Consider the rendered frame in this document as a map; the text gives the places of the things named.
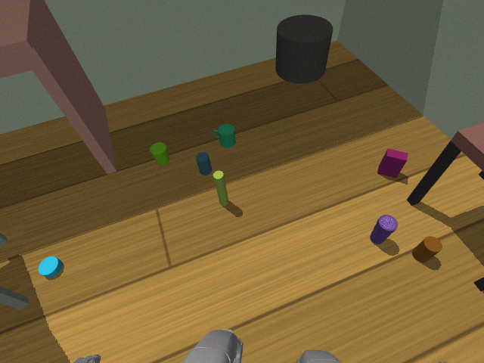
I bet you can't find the desk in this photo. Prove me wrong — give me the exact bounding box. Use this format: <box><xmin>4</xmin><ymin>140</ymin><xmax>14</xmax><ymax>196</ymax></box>
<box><xmin>0</xmin><ymin>0</ymin><xmax>116</xmax><ymax>174</ymax></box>

